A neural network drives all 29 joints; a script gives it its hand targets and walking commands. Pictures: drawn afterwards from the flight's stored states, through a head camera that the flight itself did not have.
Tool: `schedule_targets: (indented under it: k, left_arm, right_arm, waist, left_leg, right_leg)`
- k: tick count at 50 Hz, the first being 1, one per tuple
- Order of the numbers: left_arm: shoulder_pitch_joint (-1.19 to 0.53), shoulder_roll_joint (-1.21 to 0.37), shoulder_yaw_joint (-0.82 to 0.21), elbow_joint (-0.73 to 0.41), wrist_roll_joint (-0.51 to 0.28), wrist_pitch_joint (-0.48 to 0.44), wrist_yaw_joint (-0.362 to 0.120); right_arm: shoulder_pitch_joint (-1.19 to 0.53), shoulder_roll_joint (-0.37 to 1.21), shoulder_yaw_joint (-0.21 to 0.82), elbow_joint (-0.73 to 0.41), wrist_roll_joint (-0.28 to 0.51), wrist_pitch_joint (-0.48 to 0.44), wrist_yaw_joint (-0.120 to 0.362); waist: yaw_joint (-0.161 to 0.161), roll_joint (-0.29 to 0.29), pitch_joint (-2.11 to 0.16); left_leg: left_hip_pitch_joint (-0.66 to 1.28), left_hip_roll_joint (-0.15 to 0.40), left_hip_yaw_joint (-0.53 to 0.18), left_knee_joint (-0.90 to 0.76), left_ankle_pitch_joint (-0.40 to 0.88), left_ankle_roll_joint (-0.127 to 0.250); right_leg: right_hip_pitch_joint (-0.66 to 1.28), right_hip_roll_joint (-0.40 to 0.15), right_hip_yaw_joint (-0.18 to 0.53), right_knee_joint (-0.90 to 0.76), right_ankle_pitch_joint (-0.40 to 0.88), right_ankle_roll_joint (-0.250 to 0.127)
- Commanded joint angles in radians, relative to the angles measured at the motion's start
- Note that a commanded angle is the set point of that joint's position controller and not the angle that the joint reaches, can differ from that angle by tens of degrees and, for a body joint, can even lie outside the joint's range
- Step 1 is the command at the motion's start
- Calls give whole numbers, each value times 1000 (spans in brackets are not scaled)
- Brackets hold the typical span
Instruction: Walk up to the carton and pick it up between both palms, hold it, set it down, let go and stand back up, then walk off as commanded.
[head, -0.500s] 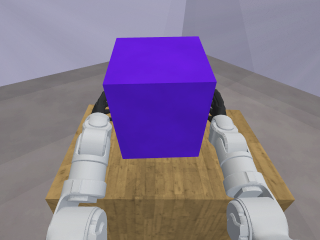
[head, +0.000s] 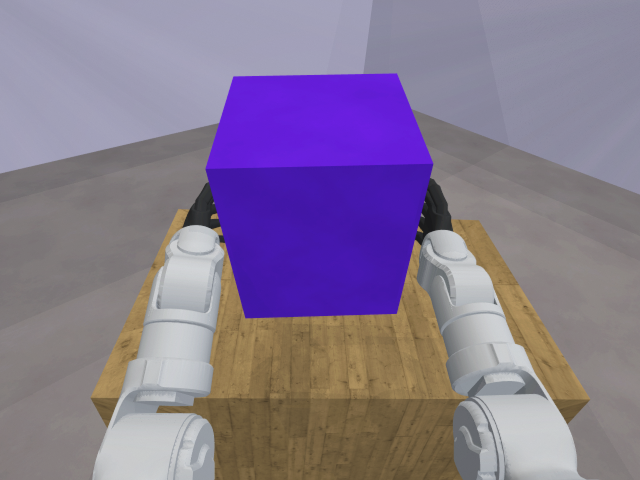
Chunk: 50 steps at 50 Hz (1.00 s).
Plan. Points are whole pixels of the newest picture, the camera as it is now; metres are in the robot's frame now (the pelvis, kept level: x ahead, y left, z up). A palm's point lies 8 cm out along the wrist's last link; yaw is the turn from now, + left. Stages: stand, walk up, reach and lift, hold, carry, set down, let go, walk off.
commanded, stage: hold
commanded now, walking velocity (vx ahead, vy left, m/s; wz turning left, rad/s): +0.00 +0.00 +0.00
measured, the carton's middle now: (318, 200) +0.42 -0.01 +0.20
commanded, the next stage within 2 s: set down in 0.32 s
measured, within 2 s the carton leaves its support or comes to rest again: neither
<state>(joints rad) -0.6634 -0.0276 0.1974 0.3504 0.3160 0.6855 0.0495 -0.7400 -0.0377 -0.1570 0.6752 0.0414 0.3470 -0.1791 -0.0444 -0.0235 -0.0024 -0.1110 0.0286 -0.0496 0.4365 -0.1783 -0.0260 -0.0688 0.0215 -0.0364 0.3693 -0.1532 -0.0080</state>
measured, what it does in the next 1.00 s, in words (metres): stands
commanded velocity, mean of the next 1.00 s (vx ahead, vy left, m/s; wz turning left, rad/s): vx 0.00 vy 0.00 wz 0.00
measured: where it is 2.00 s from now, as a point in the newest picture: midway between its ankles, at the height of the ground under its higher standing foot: outside the picture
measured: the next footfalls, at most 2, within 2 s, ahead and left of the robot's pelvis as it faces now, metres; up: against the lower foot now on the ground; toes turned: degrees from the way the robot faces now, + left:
none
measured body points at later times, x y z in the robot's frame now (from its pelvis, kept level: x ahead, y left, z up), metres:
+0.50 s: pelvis +0.00 +0.00 +0.00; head -0.06 +0.02 +0.45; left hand +0.38 +0.14 +0.18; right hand +0.39 -0.16 +0.19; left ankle +0.05 +0.13 -0.74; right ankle +0.04 -0.11 -0.74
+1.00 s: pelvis +0.03 -0.01 +0.00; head -0.02 +0.01 +0.45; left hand +0.41 +0.13 +0.15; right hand +0.42 -0.17 +0.16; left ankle +0.05 +0.13 -0.74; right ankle +0.04 -0.11 -0.74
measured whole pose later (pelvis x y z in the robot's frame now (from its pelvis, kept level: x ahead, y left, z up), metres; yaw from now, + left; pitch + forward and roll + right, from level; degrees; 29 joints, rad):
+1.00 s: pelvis +0.03 -0.01 +0.00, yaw +0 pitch -7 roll -1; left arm -0.62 -0.05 0.25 0.50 0.34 0.43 0.06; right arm -0.73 -0.04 -0.16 0.85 0.04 0.08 -0.18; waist -0.04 -0.02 0.00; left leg -0.10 0.03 -0.05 0.40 -0.19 -0.03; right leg -0.07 0.02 -0.04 0.37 -0.19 -0.01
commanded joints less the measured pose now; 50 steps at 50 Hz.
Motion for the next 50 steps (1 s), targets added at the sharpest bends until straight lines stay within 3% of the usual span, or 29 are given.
schedule_targets:
  k: [1,2,6,7,10,13,14,15,16,17,19,22,23,25,27,30,31,32,34,35,36,38,39,40,41,43,46,49,50]
  left_arm:
    - [-852,-581,-334,-296,-193,-160,-188]
    - [-863,-612,-366,-318,-219,-165,-181]
    - [-925,-590,-383,-348,-225,-170,-176]
    - [-864,-593,-349,-327,-193,-153,-177]
    - [-871,-582,-328,-274,-181,-147,-182]
    - [-910,-602,-356,-331,-193,-161,-185]
    - [-884,-582,-330,-296,-190,-156,-182]
    - [-848,-573,-339,-273,-180,-151,-182]
    - [-830,-584,-313,-239,-182,-143,-186]
    - [-844,-574,-278,-232,-162,-149,-198]
    - [-898,-604,-309,-272,-170,-174,-191]
    - [-910,-626,-359,-271,-203,-219,-179]
    - [-827,-622,-291,-172,-167,-208,-188]
    - [-905,-608,-293,-239,-150,-234,-175]
    - [-821,-595,-256,-150,-113,-240,-179]
    - [-843,-605,-251,-75,-113,-260,-188]
    - [-828,-605,-249,-108,-126,-289,-193]
    - [-841,-604,-227,-87,-98,-295,-193]
    - [-823,-617,-240,-40,-88,-307,-188]
    - [-819,-637,-264,-56,-97,-318,-176]
    - [-809,-620,-238,-35,-112,-325,-175]
    - [-880,-664,-311,-135,-129,-363,-153]
    - [-820,-687,-309,-73,-129,-366,-142]
    - [-850,-679,-326,-122,-129,-385,-132]
    - [-759,-652,-288,-39,-96,-375,-138]
    - [-786,-657,-288,-85,-116,-384,-138]
    - [-674,-611,-219,-6,-76,-374,-150]
    - [-717,-669,-347,-146,-147,-415,-130]
    - [-693,-666,-344,-109,-136,-421,-127]
  right_arm:
    - [-876,707,447,-352,193,-109,137]
    - [-932,698,460,-432,206,-125,133]
    - [-874,694,438,-348,205,-105,134]
    - [-879,687,459,-371,206,-107,137]
    - [-821,660,389,-228,179,-86,141]
    - [-849,690,429,-316,203,-111,139]
    - [-877,684,430,-328,201,-102,141]
    - [-878,671,438,-340,204,-106,139]
    - [-892,660,423,-334,193,-106,137]
    - [-882,708,406,-258,173,-92,135]
    - [-949,703,389,-318,139,-144,152]
    - [-987,699,391,-373,121,-199,154]
    - [-964,687,367,-338,117,-191,153]
    - [-926,670,353,-265,107,-216,166]
    - [-878,656,313,-203,54,-233,179]
    - [-916,637,244,-220,11,-296,187]
    - [-860,667,273,-235,0,-313,187]
    - [-845,661,244,-161,-9,-310,185]
    - [-883,629,241,-199,-30,-344,195]
    - [-917,640,273,-223,4,-354,194]
    - [-948,679,292,-263,-1,-363,196]
    - [-908,667,275,-197,-3,-385,197]
    - [-890,648,272,-204,4,-395,195]
    - [-860,670,305,-187,12,-399,204]
    - [-865,620,274,-154,9,-390,195]
    - [-812,644,302,-164,3,-393,194]
    - [-791,615,305,-130,-3,-384,199]
    - [-812,612,339,-225,18,-428,191]
    - [-742,596,320,-150,16,-416,187]
  waist:
    - [-43,-40,-503]
    - [-39,-26,-589]
    - [-52,39,-565]
    - [-30,11,-558]
    - [-55,1,-429]
    - [-51,26,-497]
    - [-32,-10,-482]
    - [-32,18,-498]
    - [-47,-14,-458]
    - [-14,-3,-421]
    - [-11,28,-504]
    - [-11,4,-548]
    - [12,-24,-498]
    - [4,44,-477]
    - [18,25,-414]
    - [-7,13,-420]
    - [15,-23,-444]
    - [12,-5,-413]
    - [23,0,-460]
    - [38,14,-471]
    - [70,-37,-466]
    - [16,40,-540]
    - [26,22,-536]
    - [35,57,-580]
    - [30,39,-478]
    - [43,7,-493]
    - [67,-26,-408]
    - [26,31,-570]
    - [9,38,-531]
  left_leg:
    - [70,-102,62,-144,166,46]
    - [95,-99,56,-122,199,40]
    - [91,-93,53,-130,176,19]
    - [103,-90,55,-123,216,33]
    - [65,-88,51,-153,129,35]
    - [83,-84,52,-141,163,25]
    - [82,-95,57,-141,141,39]
    - [77,-92,55,-138,155,38]
    - [62,-95,49,-152,133,51]
    - [60,-91,102,-176,52,62]
    - [62,-85,103,-182,36,45]
    - [79,-72,88,-158,98,35]
    - [89,-79,107,-162,94,50]
    - [117,-71,91,-164,96,26]
    - [68,-63,100,-190,46,21]
    - [48,-67,110,-196,-50,29]
    - [60,-60,120,-196,-12,32]
    - [73,-61,114,-198,-2,30]
    - [63,-58,117,-210,-41,34]
    - [80,-63,111,-197,17,30]
    - [42,-64,125,-191,3,45]
    - [99,-63,115,-172,100,3]
    - [129,-53,101,-151,141,6]
    - [151,-50,101,-146,184,-7]
    - [146,-61,95,-148,149,1]
    - [153,-54,106,-155,168,10]
    - [119,-60,103,-176,141,26]
    - [197,-52,86,-105,347,-13]
    - [195,-48,80,-108,347,-25]
  right_leg:
    - [262,7,-16,-86,162,89]
    - [263,19,-21,-79,189,78]
    - [221,13,-16,-76,127,73]
    - [232,19,-21,-74,157,74]
    - [171,12,-22,-101,57,71]
    - [221,11,-26,-86,100,67]
    - [201,10,-20,-93,74,83]
    - [206,9,-20,-92,105,74]
    - [195,7,-19,-106,82,77]
    - [204,0,-14,-107,20,96]
    - [199,6,-39,-90,21,86]
    - [190,13,-54,-73,71,80]
    - [194,12,-35,-97,62,82]
    - [143,10,-55,-83,35,75]
    - [157,10,-60,-92,-9,72]
    - [128,2,-66,-97,-85,61]
    - [160,0,-71,-90,-41,76]
    - [150,-1,-65,-100,-38,74]
    - [145,3,-75,-97,-67,70]
    - [138,8,-68,-100,-14,73]
    - [156,5,-57,-99,-32,83]
    - [131,18,-69,-84,44,74]
    - [143,19,-71,-89,72,58]
    - [132,20,-72,-79,96,65]
    - [124,19,-67,-97,68,63]
    - [146,15,-64,-96,84,69]
    - [155,14,-69,-100,73,78]
    - [143,28,-71,-64,242,62]
    - [131,25,-77,-83,225,60]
